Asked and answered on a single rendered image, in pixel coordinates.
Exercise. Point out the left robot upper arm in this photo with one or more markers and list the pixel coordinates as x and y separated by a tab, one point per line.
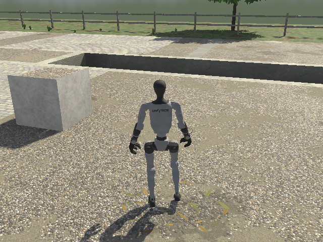
141	116

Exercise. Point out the robot left hand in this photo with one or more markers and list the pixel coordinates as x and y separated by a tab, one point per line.
134	146

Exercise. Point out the left robot forearm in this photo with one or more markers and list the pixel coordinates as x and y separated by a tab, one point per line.
135	135

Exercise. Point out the right robot upper arm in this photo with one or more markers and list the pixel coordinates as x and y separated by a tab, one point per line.
176	106

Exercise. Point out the right robot forearm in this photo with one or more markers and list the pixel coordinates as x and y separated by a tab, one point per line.
185	132

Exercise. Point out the left robot thigh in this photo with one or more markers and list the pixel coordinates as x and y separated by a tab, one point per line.
149	154

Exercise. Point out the robot right hand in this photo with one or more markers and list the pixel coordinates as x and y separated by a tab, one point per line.
185	140

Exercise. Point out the robot left shin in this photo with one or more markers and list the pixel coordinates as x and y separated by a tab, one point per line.
151	184

